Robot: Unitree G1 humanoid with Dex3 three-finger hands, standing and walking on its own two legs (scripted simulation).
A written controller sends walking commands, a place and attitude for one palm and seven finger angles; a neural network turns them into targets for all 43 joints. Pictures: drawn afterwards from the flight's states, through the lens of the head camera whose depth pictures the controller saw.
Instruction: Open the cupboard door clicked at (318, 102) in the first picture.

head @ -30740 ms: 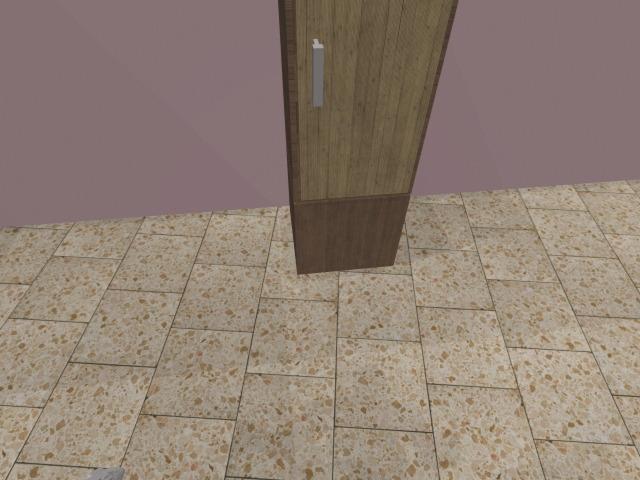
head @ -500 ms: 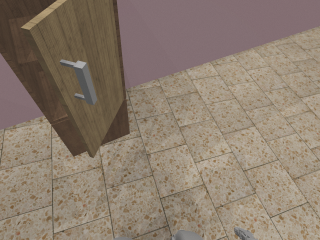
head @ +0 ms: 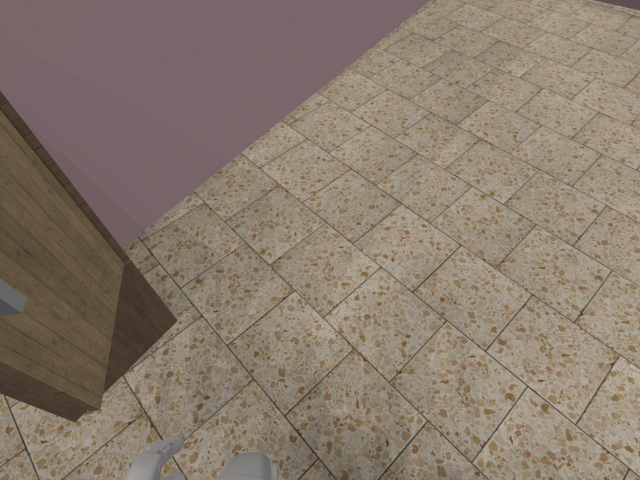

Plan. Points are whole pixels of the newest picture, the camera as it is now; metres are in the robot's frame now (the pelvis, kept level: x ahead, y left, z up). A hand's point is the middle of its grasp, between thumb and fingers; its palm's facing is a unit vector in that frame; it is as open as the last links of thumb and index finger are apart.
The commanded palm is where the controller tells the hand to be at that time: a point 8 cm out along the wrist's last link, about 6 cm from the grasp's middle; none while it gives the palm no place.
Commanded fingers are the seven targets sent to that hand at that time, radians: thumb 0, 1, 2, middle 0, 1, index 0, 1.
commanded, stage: walk to a spot facing it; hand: left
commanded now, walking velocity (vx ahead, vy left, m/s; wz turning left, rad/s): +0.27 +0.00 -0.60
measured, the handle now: out of the picture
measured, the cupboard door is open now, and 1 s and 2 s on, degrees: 46 46 46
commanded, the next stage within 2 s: turn to face it in 1.68 s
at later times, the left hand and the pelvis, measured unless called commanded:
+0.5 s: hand (225, 394) +0.26 +0.16 -0.17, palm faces -0.32 -0.94 -0.15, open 7.4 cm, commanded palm none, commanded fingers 0.00 0.90 0.90 -0.20 -0.30 -0.20 -0.30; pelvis +0.12 +0.01 +0.00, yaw -19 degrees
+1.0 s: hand (314, 302) +0.41 +0.03 -0.16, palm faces -0.43 -0.88 -0.23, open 7.3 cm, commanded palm none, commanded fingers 0.00 0.90 0.90 -0.20 -0.30 -0.20 -0.30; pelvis +0.31 -0.13 +0.01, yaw -29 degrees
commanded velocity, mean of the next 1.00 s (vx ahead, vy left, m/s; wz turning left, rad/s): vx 0.33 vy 0.00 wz -0.43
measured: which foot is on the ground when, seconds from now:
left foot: up 0.00-0.18, down 0.20-0.66, up 0.68-1.00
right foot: down 0.00-0.20, up 0.22-0.64, down 0.66-1.00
